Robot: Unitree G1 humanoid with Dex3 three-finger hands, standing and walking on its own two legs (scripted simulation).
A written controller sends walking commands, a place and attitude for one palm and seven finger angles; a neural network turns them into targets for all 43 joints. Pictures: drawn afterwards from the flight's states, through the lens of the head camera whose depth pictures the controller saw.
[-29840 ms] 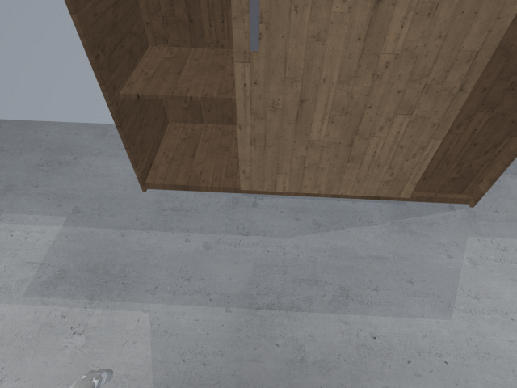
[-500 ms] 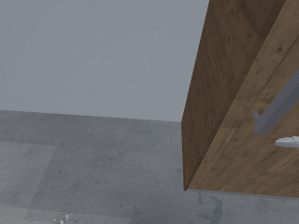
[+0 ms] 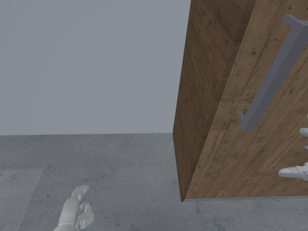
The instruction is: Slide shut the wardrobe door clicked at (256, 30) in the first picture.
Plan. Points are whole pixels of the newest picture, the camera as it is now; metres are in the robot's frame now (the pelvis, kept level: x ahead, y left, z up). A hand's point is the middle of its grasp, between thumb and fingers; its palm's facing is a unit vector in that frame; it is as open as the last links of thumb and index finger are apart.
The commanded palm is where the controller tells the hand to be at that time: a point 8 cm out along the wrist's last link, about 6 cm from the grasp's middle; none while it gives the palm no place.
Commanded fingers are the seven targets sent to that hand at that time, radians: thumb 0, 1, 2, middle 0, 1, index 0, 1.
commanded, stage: draw the hand back to the body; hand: right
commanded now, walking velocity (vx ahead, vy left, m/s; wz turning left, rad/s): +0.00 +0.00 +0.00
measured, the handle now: (264, 82) +0.43 -0.28 +0.20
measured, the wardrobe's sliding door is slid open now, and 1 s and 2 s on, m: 0.00 0.00 0.00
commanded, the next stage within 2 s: step back with the hand held close in 1.68 s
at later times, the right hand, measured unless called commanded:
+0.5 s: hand out of the picture +0.23 -0.31 +0.16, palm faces +0.11 +0.99 -0.03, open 14.6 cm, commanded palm +0.20 -0.35 +0.16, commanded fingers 0.00 0.51 -0.22 0.25 1.13 0.25 1.13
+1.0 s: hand out of the picture +0.23 -0.30 +0.16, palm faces +0.49 +0.81 -0.32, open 11.8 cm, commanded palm +0.17 -0.33 +0.18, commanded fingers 0.00 -0.39 -0.65 0.22 0.60 0.22 0.60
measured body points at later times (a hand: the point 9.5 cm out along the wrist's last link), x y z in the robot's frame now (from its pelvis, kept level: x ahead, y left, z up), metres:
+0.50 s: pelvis +0.00 +0.00 +0.00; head -0.03 +0.00 +0.45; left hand +0.17 +0.24 -0.05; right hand +0.22 -0.36 +0.16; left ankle -0.02 +0.11 -0.72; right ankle +0.06 -0.09 -0.72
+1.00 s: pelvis +0.01 -0.02 +0.02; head +0.00 -0.01 +0.47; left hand +0.19 +0.19 -0.07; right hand +0.20 -0.34 +0.18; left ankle -0.02 +0.11 -0.72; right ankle +0.06 -0.09 -0.72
